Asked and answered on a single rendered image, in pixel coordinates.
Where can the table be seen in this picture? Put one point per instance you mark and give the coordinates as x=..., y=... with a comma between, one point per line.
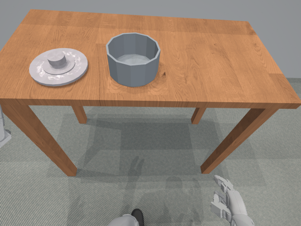
x=203, y=63

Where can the pot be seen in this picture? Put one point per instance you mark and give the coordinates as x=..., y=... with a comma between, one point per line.
x=133, y=59

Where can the robot left thigh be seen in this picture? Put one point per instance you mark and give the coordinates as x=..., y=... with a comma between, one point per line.
x=123, y=221

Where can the knob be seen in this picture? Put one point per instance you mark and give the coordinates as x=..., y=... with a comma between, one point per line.
x=56, y=58

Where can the right robot hand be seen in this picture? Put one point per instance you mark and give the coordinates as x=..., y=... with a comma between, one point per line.
x=229, y=205

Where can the left robot foot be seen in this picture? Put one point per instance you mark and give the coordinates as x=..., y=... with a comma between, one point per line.
x=137, y=213

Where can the robot right forearm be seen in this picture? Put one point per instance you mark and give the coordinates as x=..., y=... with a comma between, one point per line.
x=241, y=220

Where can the lid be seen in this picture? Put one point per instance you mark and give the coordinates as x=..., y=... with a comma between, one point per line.
x=74, y=68

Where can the left robot hand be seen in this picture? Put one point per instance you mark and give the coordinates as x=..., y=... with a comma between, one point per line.
x=4, y=135

